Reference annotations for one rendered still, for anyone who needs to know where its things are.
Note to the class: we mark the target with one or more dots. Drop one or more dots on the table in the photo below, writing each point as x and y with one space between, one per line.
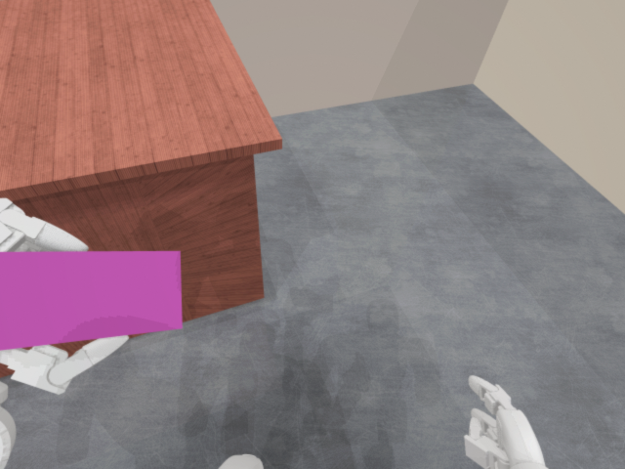
132 125

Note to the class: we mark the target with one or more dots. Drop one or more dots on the sponge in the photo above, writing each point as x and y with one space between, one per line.
66 296

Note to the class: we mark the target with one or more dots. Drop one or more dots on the robot right hand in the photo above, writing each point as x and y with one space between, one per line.
510 439

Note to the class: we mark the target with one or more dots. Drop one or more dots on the robot left hand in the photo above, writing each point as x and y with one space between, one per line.
46 367

